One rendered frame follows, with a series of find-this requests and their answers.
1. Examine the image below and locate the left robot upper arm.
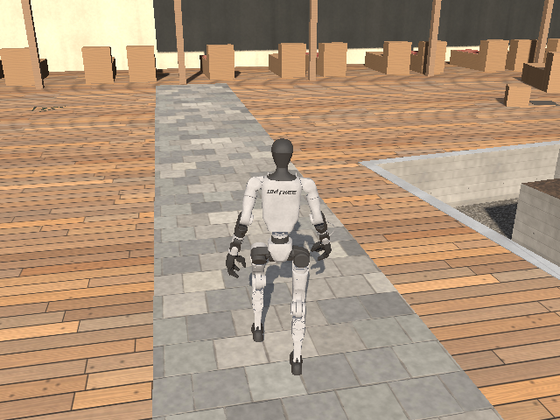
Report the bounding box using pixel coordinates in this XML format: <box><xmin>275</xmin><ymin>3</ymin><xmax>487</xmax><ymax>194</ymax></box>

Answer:
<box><xmin>239</xmin><ymin>176</ymin><xmax>263</xmax><ymax>226</ymax></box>

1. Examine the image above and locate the robot head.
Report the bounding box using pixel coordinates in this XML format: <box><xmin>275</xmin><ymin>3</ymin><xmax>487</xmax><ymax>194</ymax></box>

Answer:
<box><xmin>267</xmin><ymin>138</ymin><xmax>297</xmax><ymax>181</ymax></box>

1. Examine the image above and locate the robot right forearm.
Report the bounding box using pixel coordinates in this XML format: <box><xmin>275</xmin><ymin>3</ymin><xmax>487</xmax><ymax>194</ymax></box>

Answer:
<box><xmin>314</xmin><ymin>211</ymin><xmax>330</xmax><ymax>245</ymax></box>

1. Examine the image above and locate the robot left forearm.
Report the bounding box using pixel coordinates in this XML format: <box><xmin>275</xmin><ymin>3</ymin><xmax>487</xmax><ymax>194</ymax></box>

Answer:
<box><xmin>228</xmin><ymin>212</ymin><xmax>248</xmax><ymax>256</ymax></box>

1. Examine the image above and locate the left robot shin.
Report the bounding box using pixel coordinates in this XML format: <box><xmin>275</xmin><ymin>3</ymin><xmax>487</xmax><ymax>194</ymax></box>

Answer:
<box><xmin>252</xmin><ymin>275</ymin><xmax>263</xmax><ymax>331</ymax></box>

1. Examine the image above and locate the robot left hand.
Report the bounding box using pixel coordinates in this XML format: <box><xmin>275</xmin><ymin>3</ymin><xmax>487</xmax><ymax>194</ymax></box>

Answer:
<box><xmin>226</xmin><ymin>253</ymin><xmax>246</xmax><ymax>278</ymax></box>

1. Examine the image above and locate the right robot upper arm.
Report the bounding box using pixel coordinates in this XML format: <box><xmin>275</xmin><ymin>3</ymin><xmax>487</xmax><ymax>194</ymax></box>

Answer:
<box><xmin>300</xmin><ymin>177</ymin><xmax>324</xmax><ymax>225</ymax></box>

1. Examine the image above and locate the robot right hand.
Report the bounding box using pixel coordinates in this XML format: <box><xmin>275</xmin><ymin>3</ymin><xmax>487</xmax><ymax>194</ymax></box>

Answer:
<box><xmin>311</xmin><ymin>241</ymin><xmax>332</xmax><ymax>261</ymax></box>

